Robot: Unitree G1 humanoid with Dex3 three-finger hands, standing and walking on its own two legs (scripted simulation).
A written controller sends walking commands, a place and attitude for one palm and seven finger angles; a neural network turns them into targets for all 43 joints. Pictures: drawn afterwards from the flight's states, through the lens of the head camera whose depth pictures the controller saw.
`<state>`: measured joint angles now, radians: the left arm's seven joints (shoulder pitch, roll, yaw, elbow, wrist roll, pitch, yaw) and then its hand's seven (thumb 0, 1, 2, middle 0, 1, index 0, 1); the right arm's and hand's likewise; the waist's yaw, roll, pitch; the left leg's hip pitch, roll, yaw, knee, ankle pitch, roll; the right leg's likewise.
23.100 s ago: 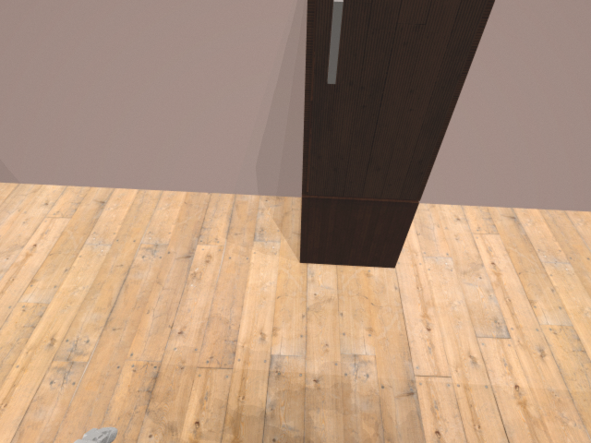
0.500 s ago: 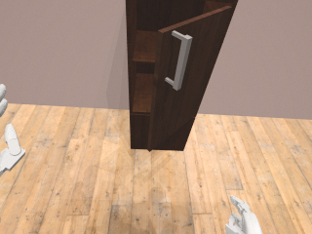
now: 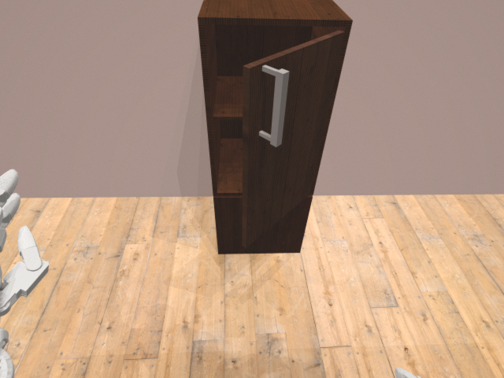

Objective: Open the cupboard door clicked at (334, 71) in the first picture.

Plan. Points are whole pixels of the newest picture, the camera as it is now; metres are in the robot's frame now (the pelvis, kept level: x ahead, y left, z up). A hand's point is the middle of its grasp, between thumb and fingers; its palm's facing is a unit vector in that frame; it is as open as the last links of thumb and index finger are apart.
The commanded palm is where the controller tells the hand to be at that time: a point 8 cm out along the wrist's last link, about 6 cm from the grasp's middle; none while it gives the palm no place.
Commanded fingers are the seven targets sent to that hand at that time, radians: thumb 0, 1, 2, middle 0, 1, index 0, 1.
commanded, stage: stop stepping back and stand still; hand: left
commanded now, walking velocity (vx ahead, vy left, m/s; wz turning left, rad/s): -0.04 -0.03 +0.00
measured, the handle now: (272, 107) +0.62 +0.00 +0.15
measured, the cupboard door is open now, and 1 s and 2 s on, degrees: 44 44 44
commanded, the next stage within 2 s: let the arm hang, fingers relaxed in 0.28 s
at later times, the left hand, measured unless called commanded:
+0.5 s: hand (66, 332) +0.19 +0.30 +0.00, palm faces +0.18 -0.86 -0.47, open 7.4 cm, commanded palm none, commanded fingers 0.00 0.90 0.90 -0.20 -0.30 -0.20 -0.30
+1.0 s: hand out of the picture -0.14 +0.21 -0.16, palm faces +0.11 -0.97 -0.21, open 7.3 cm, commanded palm none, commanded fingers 0.00 0.90 0.90 -0.20 -0.30 -0.20 -0.30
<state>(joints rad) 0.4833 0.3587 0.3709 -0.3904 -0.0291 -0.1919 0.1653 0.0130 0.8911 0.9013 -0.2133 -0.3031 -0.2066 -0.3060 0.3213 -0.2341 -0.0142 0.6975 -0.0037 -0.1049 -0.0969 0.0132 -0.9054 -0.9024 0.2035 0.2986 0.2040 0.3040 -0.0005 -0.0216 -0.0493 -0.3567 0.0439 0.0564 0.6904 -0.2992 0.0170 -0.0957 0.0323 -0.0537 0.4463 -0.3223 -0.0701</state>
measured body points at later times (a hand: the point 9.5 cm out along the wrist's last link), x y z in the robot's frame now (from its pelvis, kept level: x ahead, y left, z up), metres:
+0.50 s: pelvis -0.01 +0.04 -0.01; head -0.01 +0.01 +0.44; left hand +0.17 +0.34 +0.03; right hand +0.16 -0.20 -0.13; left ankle +0.03 +0.15 -0.74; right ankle -0.05 -0.07 -0.74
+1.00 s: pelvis -0.03 +0.04 +0.00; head -0.01 +0.03 +0.45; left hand -0.14 +0.26 -0.15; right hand -0.06 -0.16 -0.17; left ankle +0.03 +0.15 -0.74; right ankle -0.05 -0.07 -0.74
